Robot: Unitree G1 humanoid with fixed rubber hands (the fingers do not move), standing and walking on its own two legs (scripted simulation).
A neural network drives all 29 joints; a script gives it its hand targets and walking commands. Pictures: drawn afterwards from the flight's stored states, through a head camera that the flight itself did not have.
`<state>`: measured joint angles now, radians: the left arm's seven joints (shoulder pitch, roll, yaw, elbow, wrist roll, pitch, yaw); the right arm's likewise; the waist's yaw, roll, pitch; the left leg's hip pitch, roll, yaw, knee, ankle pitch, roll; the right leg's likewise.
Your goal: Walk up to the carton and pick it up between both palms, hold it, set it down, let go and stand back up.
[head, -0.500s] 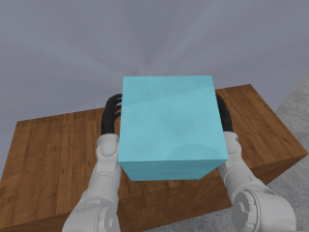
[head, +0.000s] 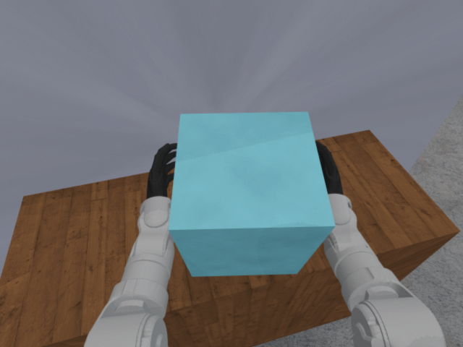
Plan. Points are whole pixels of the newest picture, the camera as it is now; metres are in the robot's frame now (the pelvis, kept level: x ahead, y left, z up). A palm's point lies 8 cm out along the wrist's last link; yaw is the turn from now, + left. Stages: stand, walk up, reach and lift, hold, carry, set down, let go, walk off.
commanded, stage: reach and lift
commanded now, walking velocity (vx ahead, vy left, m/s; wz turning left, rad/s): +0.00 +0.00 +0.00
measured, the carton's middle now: (244, 201) +0.37 -0.01 +0.05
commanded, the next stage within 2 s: hold in 1.68 s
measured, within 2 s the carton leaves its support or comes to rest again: neither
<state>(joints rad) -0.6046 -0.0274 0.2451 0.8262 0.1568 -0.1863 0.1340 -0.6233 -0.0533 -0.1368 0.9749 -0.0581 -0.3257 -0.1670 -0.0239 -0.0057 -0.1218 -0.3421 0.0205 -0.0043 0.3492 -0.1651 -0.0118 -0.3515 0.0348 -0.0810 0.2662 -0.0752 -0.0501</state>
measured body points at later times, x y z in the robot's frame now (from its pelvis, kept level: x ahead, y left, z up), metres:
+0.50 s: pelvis +0.00 +0.03 +0.00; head -0.03 +0.07 +0.45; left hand +0.38 +0.18 +0.16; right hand +0.38 -0.13 +0.15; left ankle +0.00 +0.13 -0.75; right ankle +0.03 -0.09 -0.75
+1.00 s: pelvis +0.00 +0.02 +0.00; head -0.04 +0.04 +0.45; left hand +0.38 +0.16 +0.18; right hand +0.38 -0.14 +0.17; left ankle +0.00 +0.13 -0.75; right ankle +0.03 -0.09 -0.75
